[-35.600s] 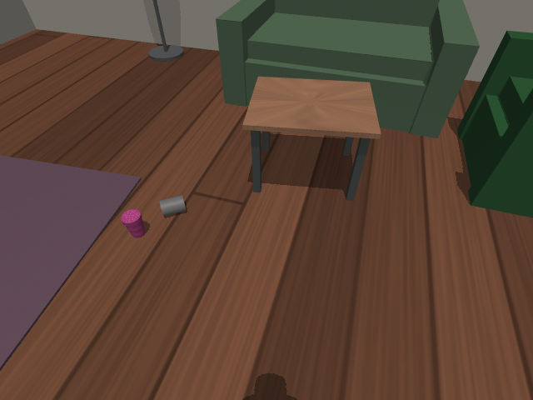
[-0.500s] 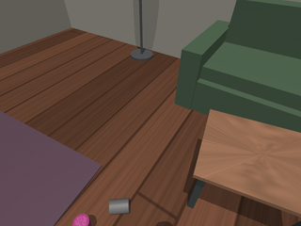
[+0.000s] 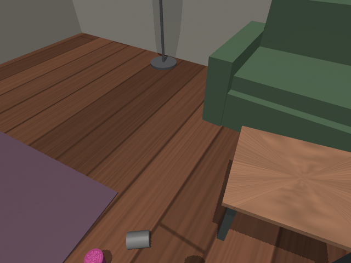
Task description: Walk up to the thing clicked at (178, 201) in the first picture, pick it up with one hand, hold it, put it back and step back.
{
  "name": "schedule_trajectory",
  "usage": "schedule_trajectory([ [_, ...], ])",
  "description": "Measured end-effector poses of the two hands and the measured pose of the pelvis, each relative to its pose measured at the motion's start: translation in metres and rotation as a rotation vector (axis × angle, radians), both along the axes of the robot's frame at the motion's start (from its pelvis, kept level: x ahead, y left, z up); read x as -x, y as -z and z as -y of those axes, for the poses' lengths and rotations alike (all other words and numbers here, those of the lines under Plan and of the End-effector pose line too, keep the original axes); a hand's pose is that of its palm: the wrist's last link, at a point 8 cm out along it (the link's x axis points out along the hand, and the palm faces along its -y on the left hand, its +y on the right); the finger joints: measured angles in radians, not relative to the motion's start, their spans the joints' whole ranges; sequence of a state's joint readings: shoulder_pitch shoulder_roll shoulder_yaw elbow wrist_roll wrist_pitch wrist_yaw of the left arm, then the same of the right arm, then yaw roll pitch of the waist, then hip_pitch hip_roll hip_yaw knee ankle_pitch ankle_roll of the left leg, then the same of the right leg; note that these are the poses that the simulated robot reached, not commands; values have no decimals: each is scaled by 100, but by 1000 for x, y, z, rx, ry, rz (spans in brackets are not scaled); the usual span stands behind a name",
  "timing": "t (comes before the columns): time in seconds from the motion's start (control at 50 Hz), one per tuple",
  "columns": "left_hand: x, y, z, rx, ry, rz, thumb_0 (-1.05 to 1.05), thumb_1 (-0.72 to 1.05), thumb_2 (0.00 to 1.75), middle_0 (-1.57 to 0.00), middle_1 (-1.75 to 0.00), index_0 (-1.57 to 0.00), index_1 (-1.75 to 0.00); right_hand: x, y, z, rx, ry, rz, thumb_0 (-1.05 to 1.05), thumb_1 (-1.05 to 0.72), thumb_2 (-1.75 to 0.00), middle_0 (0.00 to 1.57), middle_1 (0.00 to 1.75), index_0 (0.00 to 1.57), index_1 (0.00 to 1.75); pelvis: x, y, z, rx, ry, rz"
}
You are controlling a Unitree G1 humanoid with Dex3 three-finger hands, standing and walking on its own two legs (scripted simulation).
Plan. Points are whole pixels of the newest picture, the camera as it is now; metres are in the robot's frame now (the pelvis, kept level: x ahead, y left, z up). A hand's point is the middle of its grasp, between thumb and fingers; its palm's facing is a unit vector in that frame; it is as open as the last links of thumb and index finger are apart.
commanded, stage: stand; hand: left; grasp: from above
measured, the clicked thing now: (138, 239) +0.45 +0.23 -0.74
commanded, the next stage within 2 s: step back in 1.36 s
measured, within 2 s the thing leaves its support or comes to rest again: neither
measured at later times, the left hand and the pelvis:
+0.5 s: hand out of the picture +0.08 +0.23 -0.16, palm faces +0.02 -0.94 -0.34, open 7.4 cm; pelvis +0.01 -0.01 +0.00, yaw +0 degrees
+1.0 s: hand out of the picture +0.09 +0.23 -0.15, palm faces +0.01 -0.94 -0.34, open 7.4 cm; pelvis +0.01 -0.02 +0.00, yaw -1 degrees
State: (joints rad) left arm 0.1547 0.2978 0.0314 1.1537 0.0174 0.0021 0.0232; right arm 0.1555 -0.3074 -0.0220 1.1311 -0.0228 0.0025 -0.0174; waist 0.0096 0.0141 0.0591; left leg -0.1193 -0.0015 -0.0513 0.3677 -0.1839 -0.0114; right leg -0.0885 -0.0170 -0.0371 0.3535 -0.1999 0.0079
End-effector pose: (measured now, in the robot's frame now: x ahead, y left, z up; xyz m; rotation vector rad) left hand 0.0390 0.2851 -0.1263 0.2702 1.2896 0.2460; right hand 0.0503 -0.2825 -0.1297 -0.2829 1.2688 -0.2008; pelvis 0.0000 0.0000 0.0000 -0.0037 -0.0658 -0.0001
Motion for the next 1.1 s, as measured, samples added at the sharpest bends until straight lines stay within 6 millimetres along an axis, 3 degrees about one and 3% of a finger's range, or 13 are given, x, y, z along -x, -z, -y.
schedule_trajectory([
  [0.36, -30, -5, 8, 2, 19, 43, 0, 91, 89, -20, -30, -20, -30, -16, -3, 11, 5, -9, 18, 0, -90, -89, 21, 30, 20, 30, -7, -1, 9, 0, 1, -11],
  [1.1, -44, -11, 11, -13, 42, 51, 0, 91, 89, -20, -30, -20, -30, -24, -3, 24, 4, -11, 21, 0, -90, -89, 21, 30, 20, 30, -13, -2, 18, -5, 10, -22],
])
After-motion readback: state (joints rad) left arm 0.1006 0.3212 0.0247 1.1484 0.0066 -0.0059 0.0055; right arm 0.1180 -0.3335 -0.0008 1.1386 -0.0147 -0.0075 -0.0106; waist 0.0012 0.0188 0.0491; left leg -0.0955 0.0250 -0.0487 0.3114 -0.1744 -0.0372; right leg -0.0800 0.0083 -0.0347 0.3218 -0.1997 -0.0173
